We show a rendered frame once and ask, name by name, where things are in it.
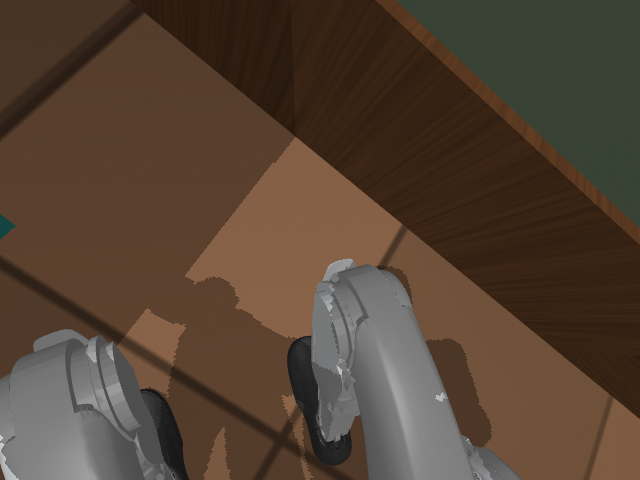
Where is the bed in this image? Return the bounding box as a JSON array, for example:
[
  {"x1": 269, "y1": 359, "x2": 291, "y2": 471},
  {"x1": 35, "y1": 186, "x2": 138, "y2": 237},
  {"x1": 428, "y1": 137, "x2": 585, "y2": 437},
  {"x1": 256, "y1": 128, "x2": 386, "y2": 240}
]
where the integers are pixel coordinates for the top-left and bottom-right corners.
[{"x1": 130, "y1": 0, "x2": 640, "y2": 419}]

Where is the right robot foot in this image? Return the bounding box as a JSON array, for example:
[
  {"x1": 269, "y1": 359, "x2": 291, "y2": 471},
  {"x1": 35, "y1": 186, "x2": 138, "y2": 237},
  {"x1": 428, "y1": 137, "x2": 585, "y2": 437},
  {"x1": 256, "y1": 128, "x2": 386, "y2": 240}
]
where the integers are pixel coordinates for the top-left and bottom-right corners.
[{"x1": 287, "y1": 336, "x2": 352, "y2": 466}]

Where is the left robot foot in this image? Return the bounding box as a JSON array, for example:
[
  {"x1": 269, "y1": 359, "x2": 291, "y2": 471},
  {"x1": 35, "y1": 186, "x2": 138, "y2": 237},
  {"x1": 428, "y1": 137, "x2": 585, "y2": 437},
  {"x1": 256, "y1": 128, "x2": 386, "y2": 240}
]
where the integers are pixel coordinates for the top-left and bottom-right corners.
[{"x1": 140, "y1": 389, "x2": 189, "y2": 480}]

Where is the right robot hand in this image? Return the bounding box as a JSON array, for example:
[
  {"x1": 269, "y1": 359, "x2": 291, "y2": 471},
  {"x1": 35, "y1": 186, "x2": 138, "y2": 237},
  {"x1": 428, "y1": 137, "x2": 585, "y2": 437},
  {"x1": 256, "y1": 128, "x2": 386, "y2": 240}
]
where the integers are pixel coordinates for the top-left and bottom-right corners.
[{"x1": 461, "y1": 435, "x2": 522, "y2": 480}]

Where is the cube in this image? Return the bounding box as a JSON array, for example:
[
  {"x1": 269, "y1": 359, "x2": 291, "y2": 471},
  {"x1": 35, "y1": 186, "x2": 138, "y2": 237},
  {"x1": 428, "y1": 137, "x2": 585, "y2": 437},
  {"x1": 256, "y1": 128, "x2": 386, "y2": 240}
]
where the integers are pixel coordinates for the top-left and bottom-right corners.
[{"x1": 0, "y1": 214, "x2": 15, "y2": 239}]

